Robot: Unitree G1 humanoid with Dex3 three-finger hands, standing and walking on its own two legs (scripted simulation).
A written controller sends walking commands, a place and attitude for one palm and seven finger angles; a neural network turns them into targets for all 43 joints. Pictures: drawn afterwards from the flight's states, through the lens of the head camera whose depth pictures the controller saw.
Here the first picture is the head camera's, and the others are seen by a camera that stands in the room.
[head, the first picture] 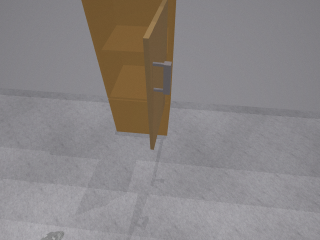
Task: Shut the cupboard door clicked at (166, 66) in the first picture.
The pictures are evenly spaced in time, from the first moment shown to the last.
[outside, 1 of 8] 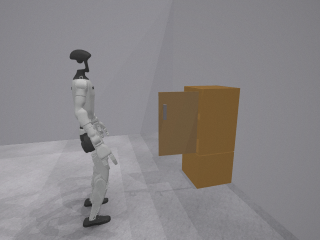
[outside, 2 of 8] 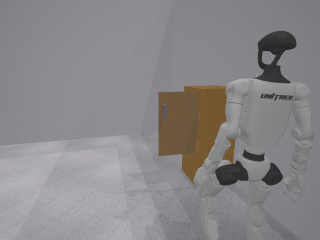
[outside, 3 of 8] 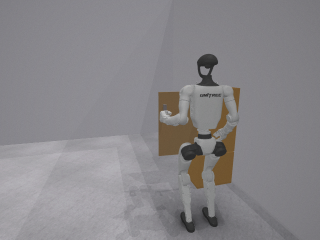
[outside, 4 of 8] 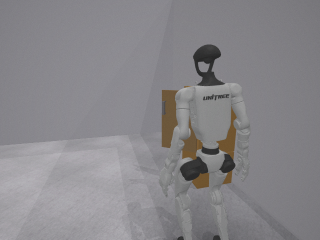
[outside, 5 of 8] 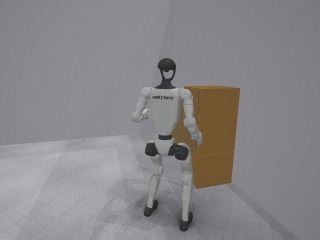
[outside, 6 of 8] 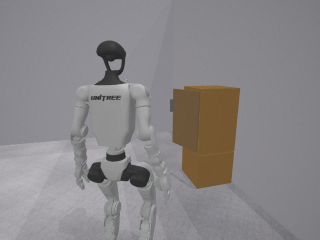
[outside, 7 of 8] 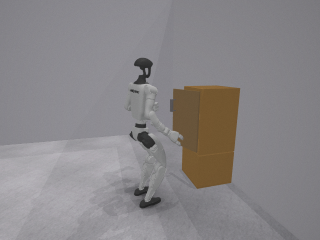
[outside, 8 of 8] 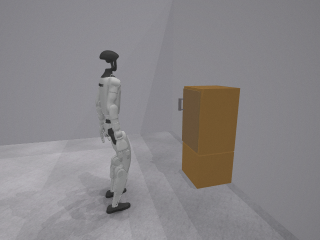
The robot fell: no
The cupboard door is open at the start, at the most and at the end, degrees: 86 86 0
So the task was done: yes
